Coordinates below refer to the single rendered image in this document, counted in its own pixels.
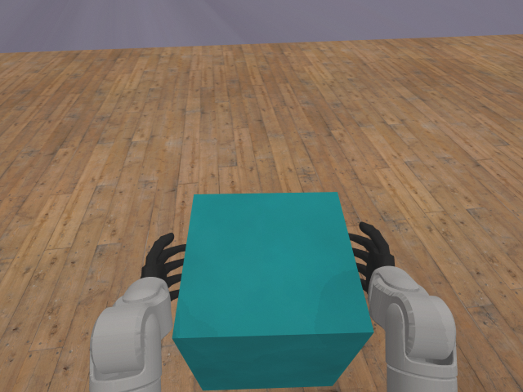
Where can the carton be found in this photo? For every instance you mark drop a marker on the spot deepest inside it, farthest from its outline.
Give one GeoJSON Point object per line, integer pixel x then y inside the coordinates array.
{"type": "Point", "coordinates": [270, 293]}

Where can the right robot hand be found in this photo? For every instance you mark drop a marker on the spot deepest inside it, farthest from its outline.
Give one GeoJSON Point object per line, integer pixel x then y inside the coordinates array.
{"type": "Point", "coordinates": [378, 255]}

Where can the right robot forearm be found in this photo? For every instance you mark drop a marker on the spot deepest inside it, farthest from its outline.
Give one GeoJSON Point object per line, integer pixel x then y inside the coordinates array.
{"type": "Point", "coordinates": [420, 333]}

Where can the left robot forearm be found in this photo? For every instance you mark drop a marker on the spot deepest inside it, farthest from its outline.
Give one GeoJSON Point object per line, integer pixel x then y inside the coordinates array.
{"type": "Point", "coordinates": [125, 345]}

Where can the left robot hand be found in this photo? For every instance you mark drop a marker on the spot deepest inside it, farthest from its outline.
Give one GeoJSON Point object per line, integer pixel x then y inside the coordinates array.
{"type": "Point", "coordinates": [154, 264]}

